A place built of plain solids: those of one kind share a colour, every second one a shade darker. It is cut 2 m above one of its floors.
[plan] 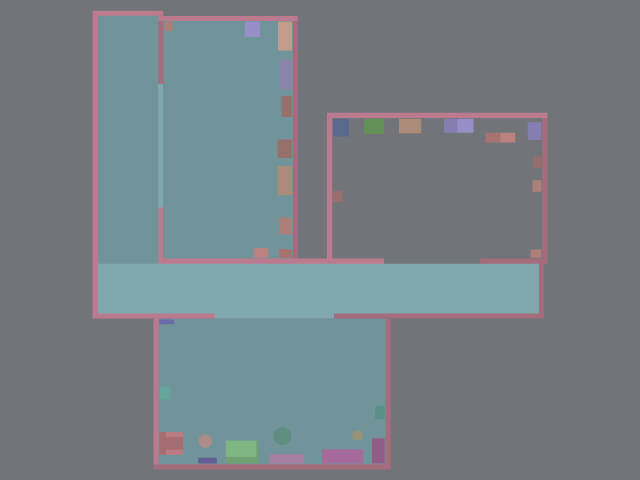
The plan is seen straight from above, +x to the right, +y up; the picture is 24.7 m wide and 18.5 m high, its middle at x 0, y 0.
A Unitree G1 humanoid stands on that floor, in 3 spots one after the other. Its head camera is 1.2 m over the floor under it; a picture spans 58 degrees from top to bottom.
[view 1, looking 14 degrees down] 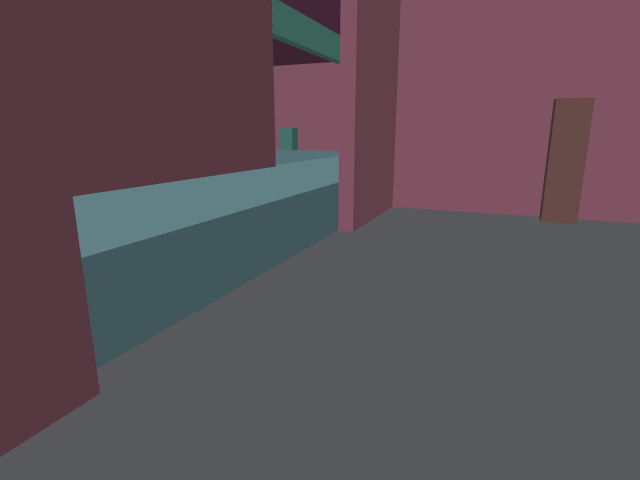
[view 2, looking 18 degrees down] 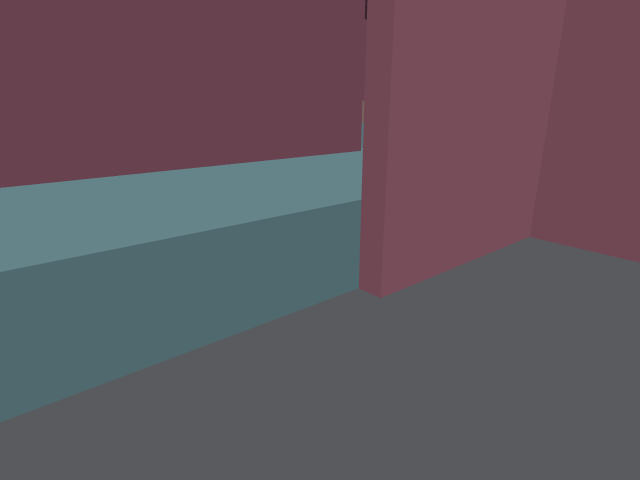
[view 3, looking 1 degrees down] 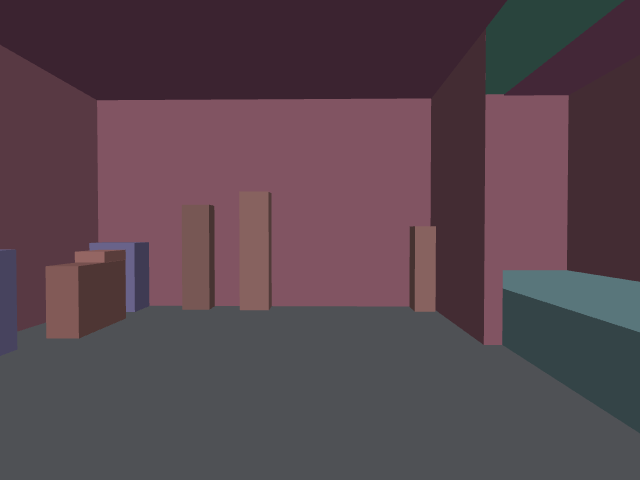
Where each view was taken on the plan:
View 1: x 7.44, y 0.95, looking -157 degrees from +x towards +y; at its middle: floor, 4.92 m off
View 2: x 4.37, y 0.95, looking -130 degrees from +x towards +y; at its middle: floor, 2.56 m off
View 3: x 1.55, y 0.95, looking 1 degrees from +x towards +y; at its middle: wall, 7.02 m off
